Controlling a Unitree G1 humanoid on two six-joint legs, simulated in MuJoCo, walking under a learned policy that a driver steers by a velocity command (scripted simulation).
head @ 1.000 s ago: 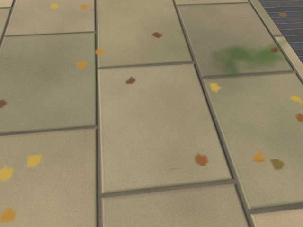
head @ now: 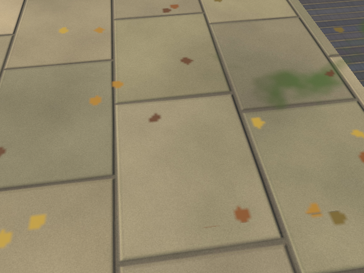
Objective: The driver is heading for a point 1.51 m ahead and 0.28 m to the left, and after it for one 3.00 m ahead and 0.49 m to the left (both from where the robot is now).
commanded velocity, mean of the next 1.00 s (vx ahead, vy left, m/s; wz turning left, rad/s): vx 0.15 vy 0.00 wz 0.00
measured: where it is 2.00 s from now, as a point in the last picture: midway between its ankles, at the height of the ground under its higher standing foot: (185, 217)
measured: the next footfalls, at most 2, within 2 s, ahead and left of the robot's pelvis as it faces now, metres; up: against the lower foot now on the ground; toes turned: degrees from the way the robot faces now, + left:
right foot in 1.26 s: +0.49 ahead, -0.10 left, +0.00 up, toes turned -3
left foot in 1.82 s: +0.80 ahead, +0.14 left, +0.00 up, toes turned +3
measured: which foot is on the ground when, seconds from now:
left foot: down 0.00-1.00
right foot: down 0.00-0.78, up 0.80-1.00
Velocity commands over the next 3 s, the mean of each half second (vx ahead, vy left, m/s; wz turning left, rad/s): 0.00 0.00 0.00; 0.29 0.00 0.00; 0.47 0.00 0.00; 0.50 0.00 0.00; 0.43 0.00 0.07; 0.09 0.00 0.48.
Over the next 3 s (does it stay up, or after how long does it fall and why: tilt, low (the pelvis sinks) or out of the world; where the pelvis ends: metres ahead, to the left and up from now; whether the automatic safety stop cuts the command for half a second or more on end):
stays up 1.08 0.03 0.00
